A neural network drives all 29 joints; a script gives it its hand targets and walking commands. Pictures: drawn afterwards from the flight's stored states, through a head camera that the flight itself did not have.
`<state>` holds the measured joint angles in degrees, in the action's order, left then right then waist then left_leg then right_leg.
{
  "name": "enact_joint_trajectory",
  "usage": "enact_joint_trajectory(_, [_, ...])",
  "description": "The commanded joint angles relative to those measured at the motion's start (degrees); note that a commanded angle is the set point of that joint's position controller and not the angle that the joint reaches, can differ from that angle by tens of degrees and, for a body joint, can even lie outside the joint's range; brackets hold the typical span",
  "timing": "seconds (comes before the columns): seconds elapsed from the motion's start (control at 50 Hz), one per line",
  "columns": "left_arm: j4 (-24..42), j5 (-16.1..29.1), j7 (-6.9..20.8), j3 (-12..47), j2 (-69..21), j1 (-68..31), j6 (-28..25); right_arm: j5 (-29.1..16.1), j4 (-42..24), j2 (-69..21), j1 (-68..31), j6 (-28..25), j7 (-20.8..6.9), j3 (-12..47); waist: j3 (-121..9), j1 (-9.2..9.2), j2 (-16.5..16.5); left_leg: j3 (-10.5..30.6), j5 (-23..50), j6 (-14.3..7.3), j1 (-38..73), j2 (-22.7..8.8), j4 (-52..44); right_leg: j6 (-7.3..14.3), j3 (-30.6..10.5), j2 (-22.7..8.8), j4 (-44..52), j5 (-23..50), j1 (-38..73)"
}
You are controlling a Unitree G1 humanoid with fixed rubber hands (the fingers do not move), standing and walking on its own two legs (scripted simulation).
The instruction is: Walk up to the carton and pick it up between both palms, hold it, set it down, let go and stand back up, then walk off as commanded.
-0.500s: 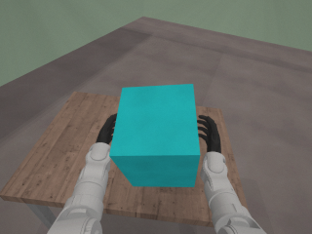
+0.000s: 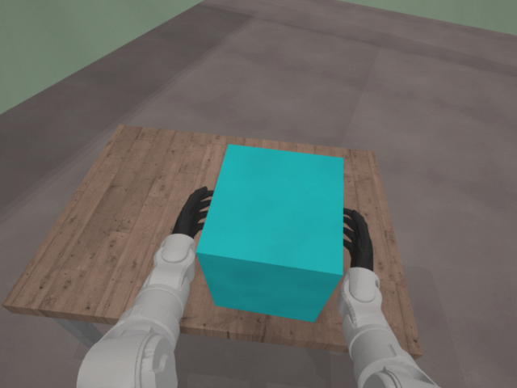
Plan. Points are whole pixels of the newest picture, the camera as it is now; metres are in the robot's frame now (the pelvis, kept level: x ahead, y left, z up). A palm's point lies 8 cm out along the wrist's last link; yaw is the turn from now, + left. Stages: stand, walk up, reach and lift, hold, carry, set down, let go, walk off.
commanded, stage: set down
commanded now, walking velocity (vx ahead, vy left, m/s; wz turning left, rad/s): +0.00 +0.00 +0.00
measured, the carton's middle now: (273, 238) +0.40 -0.04 -0.02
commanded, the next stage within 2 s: none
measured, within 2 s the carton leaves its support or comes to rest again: neither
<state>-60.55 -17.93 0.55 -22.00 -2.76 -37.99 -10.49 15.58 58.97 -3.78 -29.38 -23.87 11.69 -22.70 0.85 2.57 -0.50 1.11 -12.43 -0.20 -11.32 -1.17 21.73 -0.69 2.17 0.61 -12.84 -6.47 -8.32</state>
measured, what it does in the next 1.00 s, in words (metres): stands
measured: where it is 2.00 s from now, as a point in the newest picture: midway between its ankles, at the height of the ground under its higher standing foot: outside the picture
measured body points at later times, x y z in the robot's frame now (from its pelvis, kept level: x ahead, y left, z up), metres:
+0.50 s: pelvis +0.02 +0.00 +0.00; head +0.11 +0.01 +0.44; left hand +0.39 +0.12 -0.05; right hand +0.35 -0.17 -0.05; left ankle -0.01 +0.11 -0.75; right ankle +0.00 -0.13 -0.75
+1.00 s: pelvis +0.00 -0.01 -0.01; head +0.12 +0.00 +0.42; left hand +0.40 +0.10 -0.05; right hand +0.34 -0.19 -0.06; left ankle -0.01 +0.11 -0.75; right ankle +0.00 -0.13 -0.75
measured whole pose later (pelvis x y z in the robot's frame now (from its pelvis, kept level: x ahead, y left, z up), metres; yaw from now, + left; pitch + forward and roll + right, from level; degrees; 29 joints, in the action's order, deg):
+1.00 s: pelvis +0.00 -0.01 -0.01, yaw +0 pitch +21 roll -1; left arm -73.7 -17.8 -1.9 -21.0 0.0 -38.8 -31.4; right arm 21.0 67.7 -5.2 -29.3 -37.2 13.4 -29.7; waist -8.3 2.6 -0.5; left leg 1.1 -10.8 0.8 -34.6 -1.2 24.0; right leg 0.2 2.3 0.5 -19.4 -7.1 -33.6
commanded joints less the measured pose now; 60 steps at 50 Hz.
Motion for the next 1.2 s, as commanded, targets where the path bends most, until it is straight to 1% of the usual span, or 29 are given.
enact_joint_trajectory(0.0, [2.4, -5.2, 8.2, 11.6, -28.3, -30.4, -5.6, 7.0, -2.0, -37.0, -30.1, -3.6, -7.9, 12.8, -22.3, 0.47, 2.0, -5.9, 10.1, 2.1, -2.6, 2.2, -5.4, -0.5, 2.8, 0.0, -3.1, 15.4, 11.1])
enact_joint_trajectory(0.04, [4.7, -3.9, 6.8, 14.7, -30.6, -32.6, -8.4, 7.9, -4.3, -38.1, -32.3, -6.4, -8.1, 12.6, -31.4, 1.58, -0.2, -5.1, 15.2, 3.5, -2.5, 1.8, -3.3, -0.1, 3.6, 0.7, -4.2, 18.5, 9.0])
enact_joint_trajectory(0.08, [8.6, -1.5, 4.7, 20.6, -34.2, -33.3, -12.5, 7.8, -6.4, -40.7, -33.1, -9.9, -8.4, 15.7, -43.1, 1.85, -3.2, -4.2, 26.6, 5.2, 1.2, 1.0, 1.0, 0.5, 4.5, 1.7, -5.9, 25.6, 5.6])
enact_joint_trajectory(0.1, [9.6, -0.9, 3.8, 22.2, -35.0, -34.3, -14.1, 8.5, -5.8, -40.9, -32.9, -11.1, -8.4, 15.1, -46.8, 2.90, -4.9, -3.4, 31.4, 6.1, 2.8, 0.6, 2.9, 0.8, 4.9, 2.0, -6.4, 27.7, 3.5])
enact_joint_trajectory(0.14, [9.3, -0.9, 2.8, 22.8, -35.5, -31.0, -16.6, 9.4, -2.4, -41.0, -29.4, -12.5, -8.6, 15.4, -49.2, 3.00, -5.8, -3.0, 38.7, 7.1, 4.8, 0.2, 5.7, 1.2, 5.1, 2.4, -6.4, 30.0, 1.0])
enact_joint_trajectory(0.18, [4.9, -2.9, 3.0, 20.5, -33.6, -28.9, -16.6, 10.9, 3.7, -40.0, -26.7, -12.2, -8.4, 13.5, -42.5, 3.39, -4.9, -2.7, 38.5, 6.8, 3.8, 0.3, 5.5, 0.9, 4.5, 2.0, -5.8, 30.1, 1.4])
enact_joint_trajectory(0.22, [-1.7, -4.4, 4.8, 17.5, -30.7, -26.7, -14.8, 11.4, 9.8, -39.7, -23.8, -10.7, -7.4, 12.2, -30.9, 3.88, -0.8, -3.0, 32.1, 5.1, 0.2, 0.9, 3.3, 0.3, 3.6, 1.4, -5.4, 30.4, 4.9])
enact_joint_trajectory(0.32, [-6.1, -6.7, 7.9, 13.7, -28.5, -22.3, -10.7, 9.3, 12.3, -38.3, -22.4, -8.8, -6.2, 12.6, -18.3, 2.49, 0.1, -3.8, 23.1, 3.6, -2.2, 1.7, 0.6, -0.6, 2.6, 0.3, -5.2, 29.7, 8.3])
enact_joint_trajectory(0.38, [-4.7, -6.0, 7.7, 14.4, -30.5, -24.1, -12.5, 9.0, 7.7, -39.9, -24.5, -11.1, -6.1, 13.5, -26.4, 1.63, 0.2, -4.1, 24.8, 4.1, -4.0, 1.7, 1.9, -0.4, 2.8, 0.8, -6.2, 30.6, 6.9])
enact_joint_trajectory(0.4, [-2.6, -5.0, 6.9, 16.3, -31.9, -26.1, -14.4, 9.4, 5.1, -40.1, -26.2, -12.7, -6.3, 13.8, -33.1, 1.91, -0.3, -3.6, 28.6, 4.8, -3.1, 1.3, 3.0, -0.3, 3.4, 1.6, -7.0, 32.4, 5.9])
enact_joint_trajectory(0.46, [2.5, -2.4, 4.2, 20.5, -35.4, -28.3, -19.7, 10.7, -0.3, -41.0, -29.7, -17.2, -7.2, 13.5, -49.7, 1.82, -5.1, -2.5, 38.3, 7.2, -1.5, 0.1, 7.7, 1.2, 4.7, 3.0, -8.2, 32.5, -1.1])
enact_joint_trajectory(0.52, [4.3, -1.1, 2.2, 21.1, -35.0, -28.7, -24.2, 11.9, 1.7, -40.8, -29.0, -19.8, -8.2, 13.2, -54.7, 1.88, -5.9, -1.9, 45.3, 7.9, -1.4, -0.6, 10.8, 2.2, 4.5, 3.0, -8.5, 34.3, -5.0])
enact_joint_trajectory(0.58, [-2.0, -3.4, 2.7, 18.7, -32.1, -26.2, -24.3, 13.4, 8.6, -39.3, -25.5, -19.3, -8.1, 10.7, -43.8, 3.11, -3.6, -2.0, 40.6, 6.8, -4.3, -0.2, 9.6, 1.7, 3.6, 2.1, -8.3, 34.0, -3.3])
enact_joint_trajectory(0.62, [-5.7, -4.2, 4.3, 18.1, -30.0, -26.6, -22.8, 13.5, 14.0, -39.1, -23.7, -17.4, -7.3, 9.7, -35.6, 4.11, -2.1, -2.2, 32.4, 5.4, -5.9, 0.2, 7.4, 1.1, 3.1, 1.6, -7.9, 31.3, -1.7])
enact_joint_trajectory(0.64, [-7.5, -4.9, 5.2, 17.1, -28.4, -25.8, -21.5, 13.0, 16.0, -38.6, -22.5, -16.4, -6.9, 9.6, -31.8, 3.67, -1.9, -2.6, 28.0, 4.8, -7.3, 0.5, 6.2, 1.1, 2.4, 0.9, -7.5, 29.5, -0.3])
enact_joint_trajectory(0.68, [-11.6, -6.2, 6.5, 14.4, -26.9, -23.9, -19.3, 13.1, 16.0, -38.2, -22.6, -14.8, -6.7, 9.3, -26.9, 2.68, 0.9, -3.1, 19.9, 3.1, -9.2, 1.0, 3.9, 0.8, 1.9, 0.1, -7.4, 27.1, 1.8])
enact_joint_trajectory(0.72, [-12.3, -5.7, 7.0, 13.7, -27.4, -24.9, -18.9, 13.2, 14.2, -37.7, -24.2, -14.6, -6.5, 8.4, -26.9, 2.70, 0.8, -3.6, 18.3, 3.3, -9.5, 1.0, 4.0, 0.9, 2.4, 0.4, -7.3, 24.1, 0.0])
enact_joint_trajectory(0.78, [-13.3, -5.9, 6.9, 11.7, -27.4, -26.7, -19.7, 13.6, 11.3, -38.4, -27.4, -15.2, -6.8, 8.0, -29.7, 1.26, 1.6, -4.3, 14.1, 2.6, -13.5, 1.3, 4.1, 0.7, 2.1, 0.0, -8.3, 20.7, -0.3])
enact_joint_trajectory(0.8, [-11.7, -5.7, 6.7, 12.2, -28.1, -28.6, -20.7, 14.4, 10.9, -38.1, -28.2, -15.7, -6.9, 6.8, -32.7, 2.01, 0.7, -3.9, 14.6, 3.1, -13.6, 1.1, 4.3, 0.9, 2.5, 0.3, -8.7, 20.0, -1.0])
enact_joint_trajectory(0.82, [-11.1, -5.1, 6.2, 12.4, -28.0, -29.7, -21.8, 14.9, 8.3, -38.7, -29.9, -16.3, -7.2, 7.1, -37.1, 1.03, 0.6, -4.2, 15.7, 3.3, -14.5, 1.0, 5.0, 1.2, 2.5, 0.5, -9.4, 20.3, -1.2])
enact_joint_trajectory(0.94, [-7.5, -3.9, 3.9, 13.4, -28.8, -31.2, -27.8, 16.8, 8.2, -40.4, -30.9, -19.8, -8.4, 6.7, -48.4, 1.41, -1.7, -3.6, 21.6, 4.3, -17.6, 0.6, 9.3, 1.5, 2.1, 0.7, -12.8, 24.3, -4.8])
enact_joint_trajectory(1.0, [-13.3, -5.7, 4.7, 11.1, -26.1, -28.3, -26.7, 16.5, 11.9, -39.9, -29.1, -19.0, -8.1, 6.8, -41.3, 1.03, -0.4, -4.0, 18.2, 3.6, -21.0, 1.0, 9.2, 1.2, 0.8, -0.3, -13.2, 24.9, -3.3])
enact_joint_trajectory(1.02, [-14.1, -5.9, 5.1, 11.5, -26.2, -27.8, -26.0, 16.5, 12.7, -39.9, -28.5, -18.9, -7.7, 6.2, -39.4, 1.91, -0.1, -4.0, 16.2, 3.4, -21.1, 1.1, 9.0, 1.2, 0.6, -0.3, -13.2, 25.1, -3.0])
enact_joint_trajectory(1.04, [-15.6, -6.2, 5.3, 10.6, -25.1, -28.0, -25.5, 16.4, 13.3, -39.6, -28.4, -18.3, -7.7, 6.5, -37.8, 1.26, 0.5, -4.1, 14.5, 2.8, -21.3, 1.2, 8.4, 1.2, 0.5, -0.3, -13.0, 23.7, -3.0])
enact_joint_trajectory(1.06, [-16.0, -6.2, 5.7, 10.6, -25.0, -28.1, -24.9, 16.6, 13.9, -39.0, -28.6, -18.0, -7.3, 5.2, -36.0, 1.89, 1.1, -4.2, 12.2, 2.6, -21.6, 1.1, 7.9, 1.1, 0.7, -0.3, -12.6, 21.7, -3.4])
enact_joint_trajectory(1.08, [-15.6, -7.2, 6.3, 10.5, -28.5, -28.5, -24.5, 17.6, 13.7, -44.6, -28.9, -17.8, -7.4, 5.7, -33.0, 1.75, 1.6, -4.1, 11.0, 2.2, -22.8, 1.3, 7.9, 0.8, 0.5, -0.8, -12.8, 21.9, -2.9])
enact_joint_trajectory(1.1, [-16.2, -7.4, 6.4, 10.4, -29.4, -27.6, -24.3, 17.4, 14.3, -45.4, -28.8, -17.6, -7.5, 5.8, -33.5, 1.23, 1.0, -4.0, 11.4, 2.2, -22.8, 1.2, 8.1, 0.8, 0.6, -0.8, -13.2, 22.3, -3.2])
enact_joint_trajectory(1.12, [-16.7, -6.7, 6.3, 11.2, -28.2, -27.7, -24.3, 17.0, 14.3, -43.0, -28.7, -17.9, -7.4, 5.9, -34.5, 2.03, 0.9, -3.9, 12.2, 2.5, -22.4, 1.2, 8.4, 0.9, 0.8, -0.5, -13.5, 23.0, -3.5])
enact_joint_trajectory(1.18, [-17.0, -7.3, 6.3, 9.2, -26.0, -26.7, -24.3, 16.5, 14.0, -40.8, -28.4, -18.0, -7.4, 6.3, -36.4, 0.66, 0.7, -3.8, 14.5, 2.6, -22.2, 1.0, 9.3, 1.2, 0.5, -0.3, -14.3, 23.6, -3.8])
